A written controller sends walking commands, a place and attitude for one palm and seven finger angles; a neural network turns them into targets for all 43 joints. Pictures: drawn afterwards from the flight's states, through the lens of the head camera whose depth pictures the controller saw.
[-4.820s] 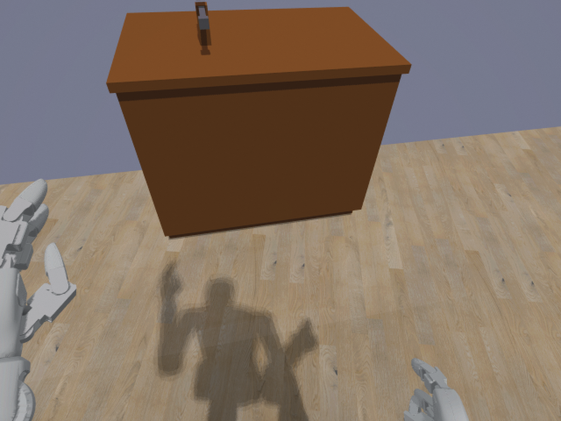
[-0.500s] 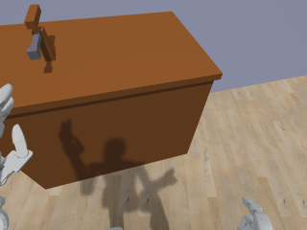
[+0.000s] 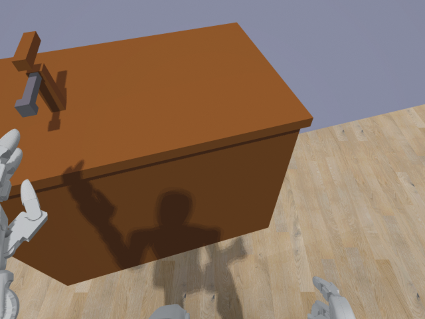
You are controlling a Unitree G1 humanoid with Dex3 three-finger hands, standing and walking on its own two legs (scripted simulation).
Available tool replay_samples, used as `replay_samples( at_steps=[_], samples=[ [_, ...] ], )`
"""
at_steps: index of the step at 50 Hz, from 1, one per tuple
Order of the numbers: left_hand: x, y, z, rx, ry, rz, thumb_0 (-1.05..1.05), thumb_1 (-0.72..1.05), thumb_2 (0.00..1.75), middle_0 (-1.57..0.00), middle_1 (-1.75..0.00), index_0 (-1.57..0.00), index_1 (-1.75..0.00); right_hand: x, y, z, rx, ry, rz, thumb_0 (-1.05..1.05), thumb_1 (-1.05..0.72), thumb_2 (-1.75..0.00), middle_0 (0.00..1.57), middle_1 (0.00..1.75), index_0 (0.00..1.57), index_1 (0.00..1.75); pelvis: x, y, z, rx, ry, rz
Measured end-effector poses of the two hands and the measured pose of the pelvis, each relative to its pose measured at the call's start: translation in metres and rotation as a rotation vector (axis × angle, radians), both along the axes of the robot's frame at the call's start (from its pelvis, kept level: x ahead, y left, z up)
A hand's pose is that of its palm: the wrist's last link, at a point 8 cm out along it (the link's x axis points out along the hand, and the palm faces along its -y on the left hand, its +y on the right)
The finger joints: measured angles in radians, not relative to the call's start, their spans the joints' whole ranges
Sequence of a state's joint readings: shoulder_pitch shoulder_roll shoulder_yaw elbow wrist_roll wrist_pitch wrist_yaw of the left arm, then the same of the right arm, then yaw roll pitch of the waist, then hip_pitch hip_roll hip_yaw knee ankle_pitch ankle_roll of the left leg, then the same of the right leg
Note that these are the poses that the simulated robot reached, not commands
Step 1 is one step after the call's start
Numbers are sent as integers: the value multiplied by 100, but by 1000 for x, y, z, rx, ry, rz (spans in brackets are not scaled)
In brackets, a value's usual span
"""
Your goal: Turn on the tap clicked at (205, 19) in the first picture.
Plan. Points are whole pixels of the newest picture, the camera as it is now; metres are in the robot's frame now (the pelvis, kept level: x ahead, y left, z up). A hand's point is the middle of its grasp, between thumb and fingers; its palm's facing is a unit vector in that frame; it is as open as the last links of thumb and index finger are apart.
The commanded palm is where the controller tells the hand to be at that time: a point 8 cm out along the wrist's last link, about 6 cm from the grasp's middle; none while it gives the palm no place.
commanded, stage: come to a stop and stand still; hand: left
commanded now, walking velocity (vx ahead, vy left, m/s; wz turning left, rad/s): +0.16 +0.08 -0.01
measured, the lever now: (26, 107) +0.48 +0.42 +0.14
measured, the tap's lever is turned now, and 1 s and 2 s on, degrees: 0 0 0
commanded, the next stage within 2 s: look again from close up in 1.22 s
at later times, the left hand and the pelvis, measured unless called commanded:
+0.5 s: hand (58, 205) +0.23 +0.22 +0.17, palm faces +0.36 -0.84 -0.42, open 7.4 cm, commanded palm +0.18 +0.27 +0.18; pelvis +0.02 +0.00 +0.00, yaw -2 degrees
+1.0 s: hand (51, 218) +0.22 +0.23 +0.16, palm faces +0.35 -0.86 -0.37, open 7.4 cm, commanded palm +0.17 +0.27 +0.18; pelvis +0.00 +0.00 +0.00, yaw -2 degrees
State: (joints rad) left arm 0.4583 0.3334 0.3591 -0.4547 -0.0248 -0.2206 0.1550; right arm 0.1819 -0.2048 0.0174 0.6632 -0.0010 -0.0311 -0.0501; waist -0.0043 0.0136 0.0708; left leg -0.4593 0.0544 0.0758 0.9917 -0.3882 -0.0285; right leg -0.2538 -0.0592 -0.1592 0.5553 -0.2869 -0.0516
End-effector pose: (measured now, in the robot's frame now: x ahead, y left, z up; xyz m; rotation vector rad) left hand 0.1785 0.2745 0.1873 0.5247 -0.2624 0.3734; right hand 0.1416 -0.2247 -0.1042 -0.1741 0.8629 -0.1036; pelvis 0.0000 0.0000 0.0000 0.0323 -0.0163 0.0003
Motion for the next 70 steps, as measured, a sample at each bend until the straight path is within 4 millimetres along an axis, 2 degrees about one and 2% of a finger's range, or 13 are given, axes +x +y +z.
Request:
replay_samples(
  at_steps=[4,8,13,18,23,30,35,41,47,59,66,68,70],
  samples=[
    [9,2,-1,-10,2,-29,2,88,90,-21,-30,-22,-30,12,-15,16,-76,-20,-14,2,-91,-90,20,30,20,29,10,5,3,2,6,0],
    [18,12,0,-7,-59,-66,2,88,90,-21,-30,-22,-30,28,-19,27,-146,-69,-34,2,-91,-90,20,30,20,29,23,17,-6,-28,-8,-4],
    [33,28,1,-6,-93,-58,2,88,90,-21,-30,-22,-30,45,1,35,-118,-122,-36,2,-91,-90,19,30,20,29,28,21,-5,-21,-13,-15],
    [34,15,2,-21,-61,-64,2,89,90,-20,-30,-21,-30,51,26,36,-16,-173,21,1,-91,-90,19,30,20,29,24,13,-2,-32,-10,-25],
    [23,-7,0,-14,-9,-73,2,89,90,-20,-30,-21,-30,43,30,23,52,-162,48,1,-91,-90,20,30,20,29,18,-1,-4,-45,-18,-22],
    [13,-11,-8,-59,11,-40,2,88,90,-21,-30,-22,-30,17,2,8,1,-75,4,2,-91,-90,20,30,21,30,15,-6,-5,-47,-10,-26],
    [13,-3,-15,-88,14,-27,2,88,90,-21,-30,-22,-30,-2,-17,16,-69,-35,-35,2,-91,-90,20,30,20,29,10,-6,-2,-34,-22,-32],
    [8,-7,-14,-85,8,-55,2,89,90,-21,-30,-21,-30,-9,-27,28,-101,-75,-52,2,-91,-90,20,30,20,29,2,-6,1,-40,-13,-39],
    [4,-7,-14,-84,10,-69,2,89,90,-21,-30,-21,-30,-10,-21,30,-93,-98,-52,2,-91,-90,20,30,20,29,-2,-2,1,-45,-11,-42],
    [3,6,-15,-95,21,-37,2,89,90,-21,-30,-21,-30,-5,10,25,-39,-95,-10,2,-91,-90,20,30,20,29,-3,7,3,-45,-9,-43],
    [6,8,-16,-102,29,-41,2,89,90,-20,-30,-21,-30,1,15,27,-36,-99,-1,2,-91,-90,20,30,20,29,-1,10,3,-46,-5,-44],
    [17,22,-1,24,-15,-52,2,88,90,-21,-30,-22,-30,1,15,26,-58,-97,33,2,-91,-90,20,30,20,29,-4,8,2,-54,0,-34],
    [28,43,9,40,-85,-27,2,88,90,-21,-30,-22,-30,0,15,27,-59,-89,47,2,-91,-90,20,30,20,29,-7,9,1,-55,1,-40]
  ],
)
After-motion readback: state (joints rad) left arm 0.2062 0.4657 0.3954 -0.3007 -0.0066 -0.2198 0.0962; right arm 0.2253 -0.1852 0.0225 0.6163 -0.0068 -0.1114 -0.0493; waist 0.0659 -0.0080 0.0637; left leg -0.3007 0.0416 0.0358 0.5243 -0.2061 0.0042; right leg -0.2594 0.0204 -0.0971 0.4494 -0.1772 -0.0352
